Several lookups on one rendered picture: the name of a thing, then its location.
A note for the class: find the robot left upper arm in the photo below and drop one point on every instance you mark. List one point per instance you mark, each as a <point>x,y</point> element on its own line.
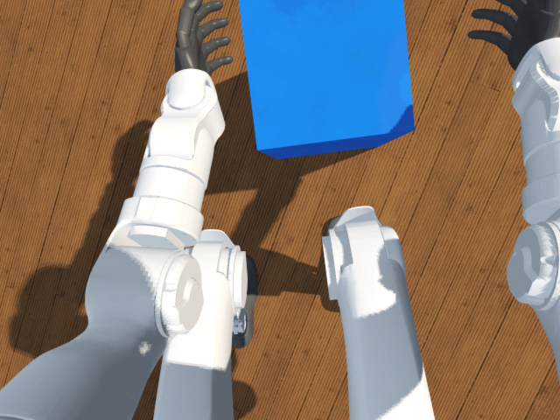
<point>138,300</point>

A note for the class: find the left robot foot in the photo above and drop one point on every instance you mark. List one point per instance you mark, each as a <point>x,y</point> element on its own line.
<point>241,339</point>

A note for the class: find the robot right upper arm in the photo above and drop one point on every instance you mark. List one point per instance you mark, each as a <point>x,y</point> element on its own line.
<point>533,277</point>

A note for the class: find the right robot forearm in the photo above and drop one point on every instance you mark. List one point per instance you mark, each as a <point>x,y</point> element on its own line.
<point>536,84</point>

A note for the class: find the left robot forearm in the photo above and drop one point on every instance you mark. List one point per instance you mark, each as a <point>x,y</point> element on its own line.
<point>164,211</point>

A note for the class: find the robot right hand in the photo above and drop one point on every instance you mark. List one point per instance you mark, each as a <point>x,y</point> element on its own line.
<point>536,21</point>

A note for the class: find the robot right thigh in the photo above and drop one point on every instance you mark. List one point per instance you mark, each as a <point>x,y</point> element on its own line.
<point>385,370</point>

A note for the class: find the robot left hand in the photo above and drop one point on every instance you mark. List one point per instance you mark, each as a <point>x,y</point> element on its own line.
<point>190,53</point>

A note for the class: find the carton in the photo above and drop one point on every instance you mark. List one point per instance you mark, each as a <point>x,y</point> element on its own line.
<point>326,75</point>

